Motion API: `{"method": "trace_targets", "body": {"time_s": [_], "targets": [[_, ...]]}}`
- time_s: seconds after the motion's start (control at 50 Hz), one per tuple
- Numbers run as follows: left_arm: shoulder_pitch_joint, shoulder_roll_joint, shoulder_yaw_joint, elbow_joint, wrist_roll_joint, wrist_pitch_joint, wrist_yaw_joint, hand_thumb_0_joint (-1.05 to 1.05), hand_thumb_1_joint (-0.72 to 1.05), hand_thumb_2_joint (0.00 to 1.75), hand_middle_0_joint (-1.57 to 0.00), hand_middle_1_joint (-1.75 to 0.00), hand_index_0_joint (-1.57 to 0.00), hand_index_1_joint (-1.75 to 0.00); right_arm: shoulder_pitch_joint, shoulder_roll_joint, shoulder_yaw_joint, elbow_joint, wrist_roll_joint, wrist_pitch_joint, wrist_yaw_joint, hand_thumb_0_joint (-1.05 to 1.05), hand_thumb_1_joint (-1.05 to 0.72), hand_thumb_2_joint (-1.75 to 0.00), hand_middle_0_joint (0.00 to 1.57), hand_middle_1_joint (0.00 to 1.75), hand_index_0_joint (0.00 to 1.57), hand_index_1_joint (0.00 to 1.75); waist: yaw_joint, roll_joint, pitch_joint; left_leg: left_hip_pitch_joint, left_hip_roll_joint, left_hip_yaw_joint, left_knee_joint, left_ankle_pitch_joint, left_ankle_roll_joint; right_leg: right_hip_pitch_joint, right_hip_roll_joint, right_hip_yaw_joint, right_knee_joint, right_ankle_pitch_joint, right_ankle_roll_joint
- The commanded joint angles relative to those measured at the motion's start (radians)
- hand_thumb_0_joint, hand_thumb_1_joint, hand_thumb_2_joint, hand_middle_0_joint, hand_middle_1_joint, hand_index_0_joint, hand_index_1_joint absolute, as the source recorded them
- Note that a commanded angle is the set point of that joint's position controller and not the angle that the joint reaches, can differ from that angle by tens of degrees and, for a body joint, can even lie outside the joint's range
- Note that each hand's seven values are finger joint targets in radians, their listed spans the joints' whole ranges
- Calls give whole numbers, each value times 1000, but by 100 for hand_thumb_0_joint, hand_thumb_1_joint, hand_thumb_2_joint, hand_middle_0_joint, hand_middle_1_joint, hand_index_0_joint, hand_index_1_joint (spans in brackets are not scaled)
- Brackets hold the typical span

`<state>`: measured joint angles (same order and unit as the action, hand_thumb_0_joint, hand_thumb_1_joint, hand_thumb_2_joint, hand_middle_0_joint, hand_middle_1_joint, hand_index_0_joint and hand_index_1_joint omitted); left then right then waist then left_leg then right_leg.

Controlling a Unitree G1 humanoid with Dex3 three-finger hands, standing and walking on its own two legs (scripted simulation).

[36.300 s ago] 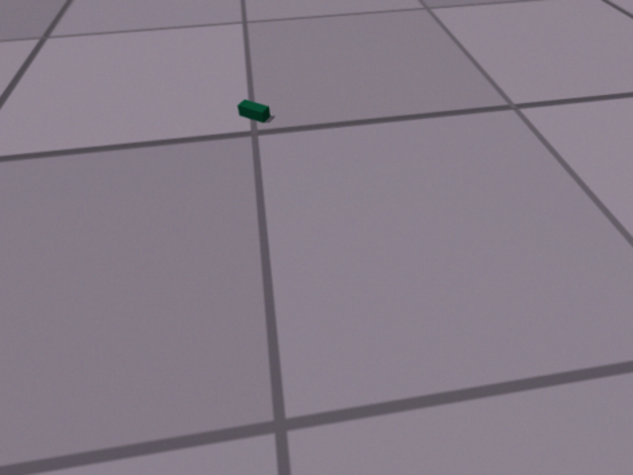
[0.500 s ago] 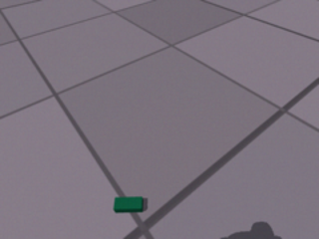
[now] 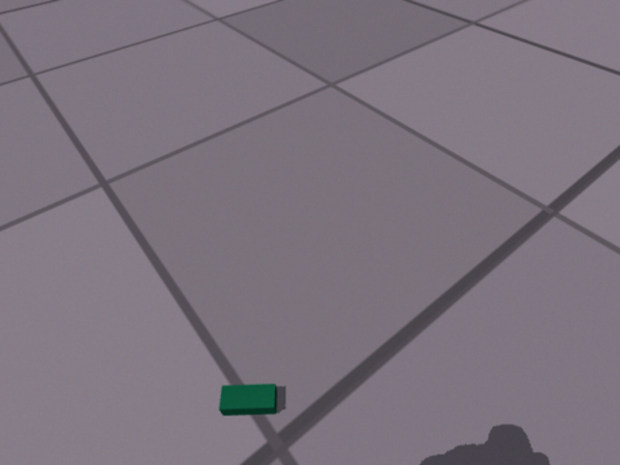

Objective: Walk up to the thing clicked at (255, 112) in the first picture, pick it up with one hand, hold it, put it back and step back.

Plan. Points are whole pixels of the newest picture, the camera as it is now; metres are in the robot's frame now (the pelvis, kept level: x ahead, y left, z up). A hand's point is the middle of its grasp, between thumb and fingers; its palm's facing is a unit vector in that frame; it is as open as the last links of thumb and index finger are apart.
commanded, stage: stand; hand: left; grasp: from above
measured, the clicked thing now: (249, 399) +0.44 +0.23 -0.75
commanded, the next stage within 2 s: step back in 0.80 s
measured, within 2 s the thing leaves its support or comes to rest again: neither
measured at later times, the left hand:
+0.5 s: hand out of the picture +0.07 +0.25 -0.16, palm faces +0.02 -0.94 -0.35, open 7.4 cm
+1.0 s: hand out of the picture +0.08 +0.28 -0.16, palm faces +0.01 -0.93 -0.38, open 7.4 cm
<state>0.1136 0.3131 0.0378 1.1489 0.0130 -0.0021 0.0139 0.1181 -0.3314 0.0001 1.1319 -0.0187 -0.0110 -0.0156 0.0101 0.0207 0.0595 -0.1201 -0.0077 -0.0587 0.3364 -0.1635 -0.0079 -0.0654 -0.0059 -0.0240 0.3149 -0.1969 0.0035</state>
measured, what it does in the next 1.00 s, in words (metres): stands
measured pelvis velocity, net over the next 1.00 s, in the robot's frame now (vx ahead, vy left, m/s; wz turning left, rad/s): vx -0.02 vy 0.01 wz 0.00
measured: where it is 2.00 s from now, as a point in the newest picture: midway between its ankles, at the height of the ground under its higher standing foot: outside the picture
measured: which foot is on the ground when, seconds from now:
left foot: down 0.00-1.00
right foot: down 0.00-1.00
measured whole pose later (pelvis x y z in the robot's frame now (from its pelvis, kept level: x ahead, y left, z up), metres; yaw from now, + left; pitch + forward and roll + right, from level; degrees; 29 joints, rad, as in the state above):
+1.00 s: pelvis -0.02 +0.01 -0.01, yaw +0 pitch -2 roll +0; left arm 0.08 0.36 0.07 1.00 0.01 0.03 0.02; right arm 0.09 -0.39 -0.04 1.01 0.00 0.04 0.01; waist 0.00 0.00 0.15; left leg -0.34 -0.05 -0.06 0.76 -0.40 0.03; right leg -0.22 -0.02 -0.02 0.50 -0.25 0.00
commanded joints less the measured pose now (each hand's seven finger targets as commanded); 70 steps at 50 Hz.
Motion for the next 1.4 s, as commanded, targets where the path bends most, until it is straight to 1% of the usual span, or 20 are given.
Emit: {"method": "trace_targets", "body": {"time_s": [0.0,0.14,0.24,0.76,0.78,0.84,0.86,0.9,0.92,0.94,1.0,1.02,1.04,1.06,1.08,1.1,1.14,1.18,1.26,1.38], "targets": [[-30,207,33,-54,4,-23,11,0,90,90,-20,-30,-20,-30,-43,-197,-41,-54,4,-17,-10,0,-90,-90,20,30,20,30,-3,-14,-76,24,120,-85,-33,174,36,1,-119,89,-49,137,-12],[-35,207,29,-57,3,-21,8,0,90,90,-20,-30,-20,-30,-39,-199,-39,-49,3,-13,-8,0,-90,-90,20,30,20,30,-8,-10,-39,-18,117,-86,-56,90,33,-10,-116,92,-60,70,-16],[-36,216,30,-65,2,-28,7,0,90,90,-20,-30,-20,-30,-44,-200,-39,-54,5,-20,-5,0,-90,-90,20,30,20,30,-7,-21,-81,15,121,-80,-39,177,35,9,-123,94,-46,147,-16],[-24,229,22,-75,0,-30,3,0,90,90,-20,-30,-20,-30,-33,-212,-35,-56,6,-17,-1,0,-90,-90,20,30,20,30,-12,-11,-61,7,121,-82,-51,130,30,-9,-119,97,-55,109,-18],[-20,298,69,-88,-18,-21,9,0,90,90,-20,-30,-20,-30,-79,-261,-57,-79,13,1,6,0,-90,-90,20,30,20,30,-7,-29,41,-72,101,-80,67,291,56,-81,-114,102,24,284,-33],[-9,297,80,-138,-21,-15,15,0,90,90,-20,-30,-20,-30,-34,-235,-65,-116,29,18,9,0,-90,-90,20,30,20,30,-18,-62,-79,-58,52,-31,234,305,58,-52,-165,135,66,423,-108],[-22,305,84,-160,-20,-9,15,0,90,90,-20,-30,-20,-30,-15,-227,-69,-127,27,25,8,0,-90,-90,20,30,20,30,-23,-91,-98,-74,24,-13,289,239,52,-67,-202,170,58,419,-143],[-72,316,88,-210,-7,-1,17,0,90,90,-20,-30,-20,-30,5,-221,-80,-146,21,40,11,0,-90,-90,20,30,20,30,-31,-162,-94,-108,-38,16,446,-103,41,-134,-307,245,41,413,-223],[-92,322,89,-238,3,2,18,0,90,90,-20,-30,-20,-30,23,-229,-87,-161,16,49,14,0,-90,-90,20,30,20,30,-33,-200,-89,-131,-49,2,546,-298,51,-174,-351,276,49,407,-258],[-108,326,92,-256,12,4,19,0,90,90,-20,-30,-20,-30,48,-227,-89,-174,16,55,17,0,-90,-90,20,30,20,30,-41,-206,-77,-157,-30,-25,573,-369,55,-188,-367,270,68,412,-271],[-124,304,81,-290,15,6,21,0,90,90,-20,-30,-20,-30,80,-223,-95,-195,20,46,19,0,-90,-90,20,30,20,30,-44,-192,-85,-187,-4,-2,385,-245,54,-115,-288,196,189,434,-194],[-120,296,77,-296,8,14,19,0,90,90,-20,-30,-20,-30,96,-219,-96,-192,11,37,18,0,-90,-90,20,30,20,30,-47,-157,-96,-157,-5,27,241,-103,47,-109,-242,152,252,392,-152],[-100,285,72,-305,1,24,16,0,90,90,-20,-30,-20,-30,84,-234,-103,-200,-2,30,16,0,-90,-90,20,30,20,30,-40,-69,-95,-107,32,-7,124,196,54,-140,-166,110,333,309,-108],[-71,235,66,-315,-12,34,14,0,90,90,-20,-30,-20,-30,65,-286,-118,-220,-20,22,12,0,-90,-90,20,30,20,30,-22,64,-109,-50,165,-186,74,429,100,-222,-36,57,469,121,-57],[-53,205,59,-324,-14,42,20,0,90,90,-20,-30,-20,-30,66,-347,-131,-235,-22,15,12,0,-90,-90,20,30,20,30,-20,170,-104,39,291,-339,63,647,184,-385,106,83,607,-400,-39],[-41,226,64,-321,-7,46,32,0,90,90,-20,-30,-20,-30,87,-389,-138,-244,-9,12,10,0,-90,-90,20,30,20,30,-55,165,-151,24,355,-393,83,710,256,-373,117,196,738,-503,-33],[-45,236,64,-315,-10,51,39,0,90,90,-20,-30,-20,-30,18,-325,-126,-262,-6,14,-5,0,-90,-90,20,30,20,30,-30,107,-147,29,307,-301,91,610,232,-409,105,257,854,-427,-43],[22,253,65,-301,-16,51,33,0,90,90,-20,-30,-20,-30,-19,-279,-118,-291,-10,15,-19,0,-90,-90,20,30,20,30,9,103,-130,62,240,-191,126,535,202,-446,91,235,882,-313,-29],[21,251,76,-333,-2,45,24,0,90,90,-20,-30,-20,-30,48,-265,-120,-310,-4,14,-23,0,-90,-90,20,30,20,30,-37,77,-107,92,262,-188,132,518,244,-438,85,197,825,-321,13],[44,242,87,-356,2,38,14,0,90,90,-20,-30,-20,-30,60,-296,-129,-343,-7,16,-21,0,-90,-90,20,30,20,30,-57,93,-120,81,306,-218,125,375,276,-377,48,150,624,-318,13]]}}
